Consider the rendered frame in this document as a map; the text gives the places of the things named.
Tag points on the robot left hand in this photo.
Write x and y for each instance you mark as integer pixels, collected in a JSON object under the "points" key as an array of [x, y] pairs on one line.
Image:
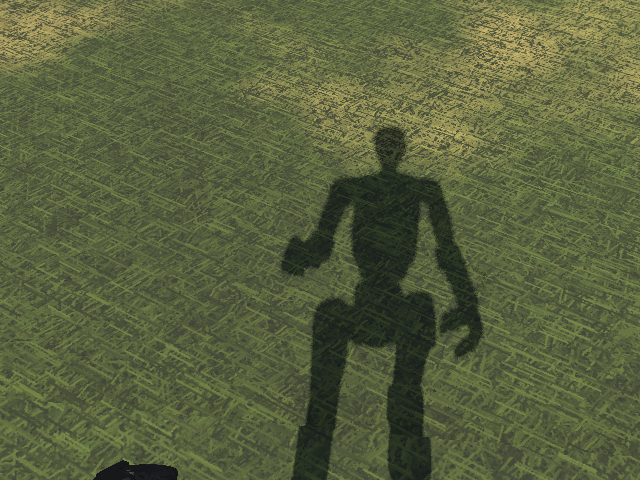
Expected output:
{"points": [[123, 471]]}

